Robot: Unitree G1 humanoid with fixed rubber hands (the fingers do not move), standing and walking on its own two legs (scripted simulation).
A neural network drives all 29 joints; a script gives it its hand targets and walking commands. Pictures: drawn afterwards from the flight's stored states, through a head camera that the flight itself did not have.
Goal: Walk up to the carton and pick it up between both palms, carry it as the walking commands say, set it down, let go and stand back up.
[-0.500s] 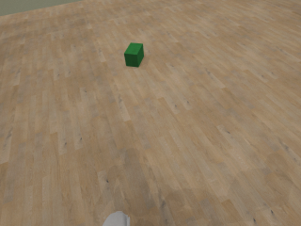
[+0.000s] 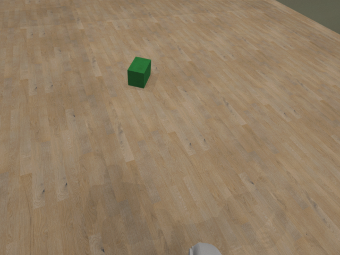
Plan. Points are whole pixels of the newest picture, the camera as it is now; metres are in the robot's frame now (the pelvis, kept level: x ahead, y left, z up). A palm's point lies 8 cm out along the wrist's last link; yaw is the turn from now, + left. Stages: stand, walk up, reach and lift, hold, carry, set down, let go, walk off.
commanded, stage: walk up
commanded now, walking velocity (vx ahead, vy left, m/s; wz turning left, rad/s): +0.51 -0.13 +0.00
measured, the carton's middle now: (139, 72) +1.73 +0.12 -0.70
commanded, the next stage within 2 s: none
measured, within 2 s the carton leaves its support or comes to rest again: neither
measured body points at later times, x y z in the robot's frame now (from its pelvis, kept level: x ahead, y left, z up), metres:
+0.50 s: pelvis +0.24 -0.07 +0.00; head +0.26 -0.11 +0.44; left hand +0.27 +0.19 -0.13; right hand +0.28 -0.33 -0.17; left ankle +0.20 +0.09 -0.65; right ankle +0.27 -0.18 -0.75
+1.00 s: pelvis +0.48 +0.02 -0.01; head +0.50 +0.05 +0.44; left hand +0.49 +0.28 -0.17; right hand +0.53 -0.24 -0.13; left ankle +0.51 +0.12 -0.75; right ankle +0.41 -0.14 -0.65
